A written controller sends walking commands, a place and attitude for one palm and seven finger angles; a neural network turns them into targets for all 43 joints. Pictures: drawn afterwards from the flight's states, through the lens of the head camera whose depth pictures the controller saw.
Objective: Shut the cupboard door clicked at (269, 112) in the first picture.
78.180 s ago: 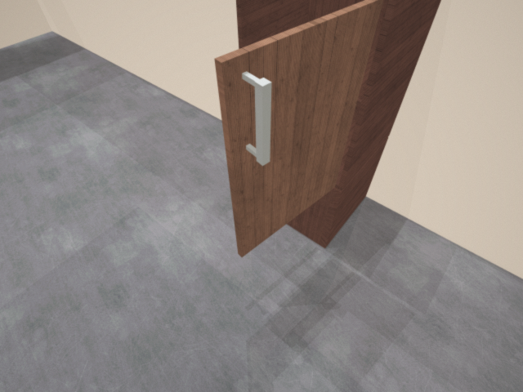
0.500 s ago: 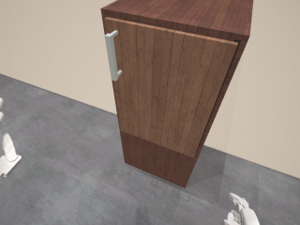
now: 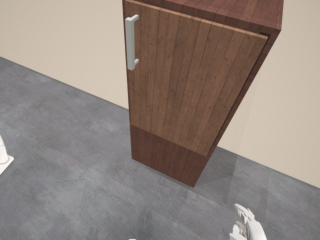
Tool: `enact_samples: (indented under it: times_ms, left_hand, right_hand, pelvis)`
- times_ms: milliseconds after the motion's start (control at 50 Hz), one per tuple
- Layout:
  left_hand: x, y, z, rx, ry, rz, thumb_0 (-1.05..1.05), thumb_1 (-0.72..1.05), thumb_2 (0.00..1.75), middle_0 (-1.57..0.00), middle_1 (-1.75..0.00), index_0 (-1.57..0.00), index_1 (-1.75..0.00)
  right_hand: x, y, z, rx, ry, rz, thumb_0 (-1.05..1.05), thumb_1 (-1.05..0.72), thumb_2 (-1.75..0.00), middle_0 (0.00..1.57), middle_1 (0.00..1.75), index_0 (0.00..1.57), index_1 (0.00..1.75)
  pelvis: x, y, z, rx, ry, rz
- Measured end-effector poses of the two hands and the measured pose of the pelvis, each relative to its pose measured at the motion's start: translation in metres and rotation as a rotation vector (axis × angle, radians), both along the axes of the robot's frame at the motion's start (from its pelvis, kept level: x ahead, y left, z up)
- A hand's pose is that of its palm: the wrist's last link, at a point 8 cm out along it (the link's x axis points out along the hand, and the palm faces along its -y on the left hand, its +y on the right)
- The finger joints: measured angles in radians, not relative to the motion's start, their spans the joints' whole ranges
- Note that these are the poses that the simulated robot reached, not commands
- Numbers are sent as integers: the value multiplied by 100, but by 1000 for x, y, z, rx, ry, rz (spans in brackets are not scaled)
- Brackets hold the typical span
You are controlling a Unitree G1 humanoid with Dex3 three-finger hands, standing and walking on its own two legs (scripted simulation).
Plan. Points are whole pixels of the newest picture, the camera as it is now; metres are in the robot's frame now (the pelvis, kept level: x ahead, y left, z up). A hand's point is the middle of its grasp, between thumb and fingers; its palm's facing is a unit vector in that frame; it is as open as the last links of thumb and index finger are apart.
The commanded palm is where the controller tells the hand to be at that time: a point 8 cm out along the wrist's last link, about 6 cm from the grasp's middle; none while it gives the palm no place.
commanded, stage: step back with the hand held close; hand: left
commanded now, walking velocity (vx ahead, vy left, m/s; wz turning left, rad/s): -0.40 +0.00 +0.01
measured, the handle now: (133, 43) +0.67 +0.16 +0.14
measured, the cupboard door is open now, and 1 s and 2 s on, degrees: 0 0 0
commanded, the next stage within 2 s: stop stepping back and stand still in 0.12 s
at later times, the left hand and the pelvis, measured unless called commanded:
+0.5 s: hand out of the picture +0.06 +0.26 +0.16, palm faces +0.60 -0.73 -0.32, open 7.4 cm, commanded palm +0.00 +0.26 +0.19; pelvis -0.13 -0.04 +0.01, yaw +1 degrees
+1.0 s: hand out of the picture +0.02 +0.27 +0.15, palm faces +0.49 -0.79 -0.36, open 7.4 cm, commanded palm -0.04 +0.30 +0.19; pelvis -0.17 +0.00 +0.00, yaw +1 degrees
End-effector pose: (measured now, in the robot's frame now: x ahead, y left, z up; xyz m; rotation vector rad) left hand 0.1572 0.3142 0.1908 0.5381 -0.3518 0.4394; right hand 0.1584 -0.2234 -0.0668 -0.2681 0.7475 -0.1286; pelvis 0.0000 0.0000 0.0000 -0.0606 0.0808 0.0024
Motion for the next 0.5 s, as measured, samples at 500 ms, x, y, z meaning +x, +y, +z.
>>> enact_samples:
  times_ms: [500]
  left_hand:
    - [-142, -28, -17, -192, 88, 200, 0, 89, 90, -21, -31, -21, -30]
  right_hand:
    - [-182, -89, -14, -22, 110, -109, 1, -90, -90, 20, 30, 20, 30]
  pelvis:
    - [-134, -39, 14, 94, -49, 6]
